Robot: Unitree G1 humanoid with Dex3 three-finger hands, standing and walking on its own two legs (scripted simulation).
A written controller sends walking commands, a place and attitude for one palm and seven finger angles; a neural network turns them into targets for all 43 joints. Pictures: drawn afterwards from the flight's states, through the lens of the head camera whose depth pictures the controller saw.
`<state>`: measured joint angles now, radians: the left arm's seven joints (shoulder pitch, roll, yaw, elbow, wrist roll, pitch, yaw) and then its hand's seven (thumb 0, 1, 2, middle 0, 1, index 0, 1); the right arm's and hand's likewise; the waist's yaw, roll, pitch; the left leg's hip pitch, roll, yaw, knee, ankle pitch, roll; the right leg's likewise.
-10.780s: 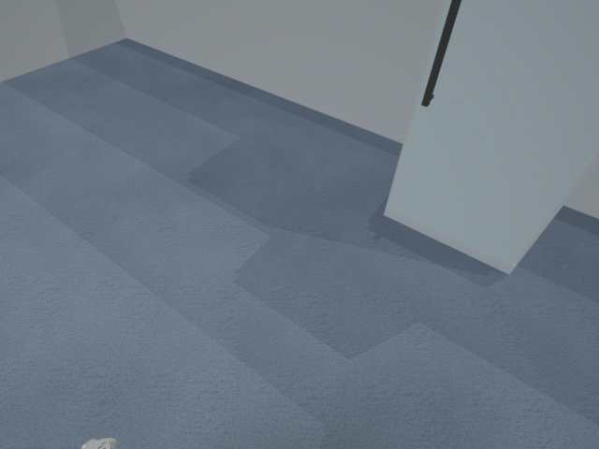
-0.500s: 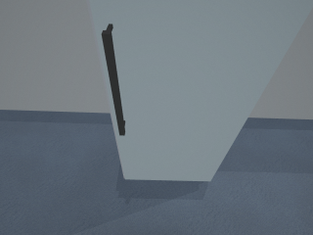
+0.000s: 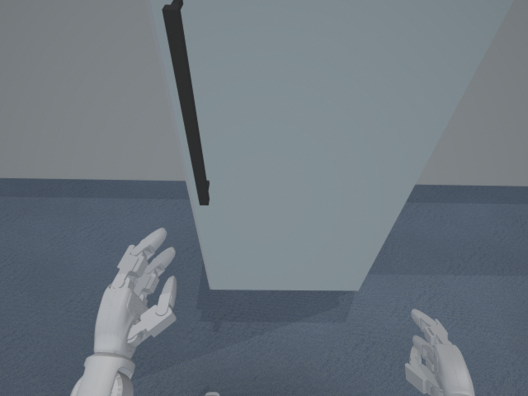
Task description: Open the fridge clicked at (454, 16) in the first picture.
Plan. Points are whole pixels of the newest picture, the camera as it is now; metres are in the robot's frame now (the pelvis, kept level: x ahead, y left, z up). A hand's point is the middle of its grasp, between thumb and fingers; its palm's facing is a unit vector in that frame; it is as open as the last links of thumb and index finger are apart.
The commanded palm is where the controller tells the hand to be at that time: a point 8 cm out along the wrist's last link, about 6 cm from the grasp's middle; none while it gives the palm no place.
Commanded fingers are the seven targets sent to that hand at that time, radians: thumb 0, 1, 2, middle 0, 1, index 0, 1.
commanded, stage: raise the hand to about handle height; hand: left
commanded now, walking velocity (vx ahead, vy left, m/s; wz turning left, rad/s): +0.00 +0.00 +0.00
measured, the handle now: (193, 122) +0.56 +0.15 +0.13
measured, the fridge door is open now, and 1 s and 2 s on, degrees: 0 0 0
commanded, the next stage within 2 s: move the hooked fingers beside the handle in 1.78 s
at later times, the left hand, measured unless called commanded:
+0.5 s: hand (118, 313) +0.22 +0.20 +0.06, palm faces +0.06 -1.00 -0.06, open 11.0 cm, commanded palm +0.19 +0.26 +0.07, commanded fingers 0.00 -0.08 0.48 -0.27 -0.93 -0.27 -0.93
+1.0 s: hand (66, 270) +0.25 +0.26 +0.11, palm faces +0.08 -0.99 -0.06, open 13.6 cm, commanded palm +0.23 +0.31 +0.12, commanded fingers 0.00 -0.50 0.30 -0.30 -1.20 -0.30 -1.20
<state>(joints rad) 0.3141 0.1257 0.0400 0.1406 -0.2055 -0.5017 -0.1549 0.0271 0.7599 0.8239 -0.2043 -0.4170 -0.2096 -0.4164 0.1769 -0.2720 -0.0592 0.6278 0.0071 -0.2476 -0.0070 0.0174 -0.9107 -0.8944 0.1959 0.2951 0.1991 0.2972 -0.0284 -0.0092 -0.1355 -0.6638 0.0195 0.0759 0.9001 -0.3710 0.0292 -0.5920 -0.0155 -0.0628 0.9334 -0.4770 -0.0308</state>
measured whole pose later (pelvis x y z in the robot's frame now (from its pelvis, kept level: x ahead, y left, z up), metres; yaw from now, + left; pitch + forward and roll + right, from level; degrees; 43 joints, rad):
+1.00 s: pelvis +0.01 +0.01 +0.02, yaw +2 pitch +5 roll -2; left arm 0.17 0.35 0.32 0.12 -0.34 -0.21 -0.36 0.00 -0.42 0.34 -0.29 -1.15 -0.30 -1.15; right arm 0.23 -0.25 0.04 0.56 0.05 -0.22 -0.09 0.01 -0.90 -0.89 0.20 0.30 0.20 0.30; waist 0.03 0.03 -0.07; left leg -0.53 0.02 0.03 0.78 -0.34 0.04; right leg -0.41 0.00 -0.10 0.73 -0.41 -0.02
